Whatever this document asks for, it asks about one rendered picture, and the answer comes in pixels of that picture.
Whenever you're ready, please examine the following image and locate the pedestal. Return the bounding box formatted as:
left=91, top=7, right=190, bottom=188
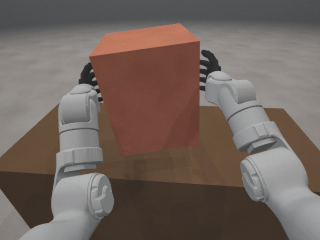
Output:
left=0, top=102, right=320, bottom=240

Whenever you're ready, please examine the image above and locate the left robot forearm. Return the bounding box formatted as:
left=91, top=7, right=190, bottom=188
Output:
left=51, top=83, right=103, bottom=214

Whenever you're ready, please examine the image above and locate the carton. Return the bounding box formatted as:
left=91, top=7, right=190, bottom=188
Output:
left=89, top=23, right=200, bottom=156

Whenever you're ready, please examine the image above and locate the robot right hand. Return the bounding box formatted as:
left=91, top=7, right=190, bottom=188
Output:
left=199, top=49, right=221, bottom=91

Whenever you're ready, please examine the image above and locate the right robot forearm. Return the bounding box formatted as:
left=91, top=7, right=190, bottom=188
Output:
left=205, top=71, right=309, bottom=185

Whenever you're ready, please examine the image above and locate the robot right upper arm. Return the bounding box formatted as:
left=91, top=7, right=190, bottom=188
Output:
left=240, top=146, right=320, bottom=240

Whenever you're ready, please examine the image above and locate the robot left upper arm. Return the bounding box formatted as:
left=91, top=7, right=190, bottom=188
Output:
left=19, top=172, right=115, bottom=240

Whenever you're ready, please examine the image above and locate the robot left hand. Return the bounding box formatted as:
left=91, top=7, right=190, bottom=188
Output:
left=79, top=62, right=103, bottom=102

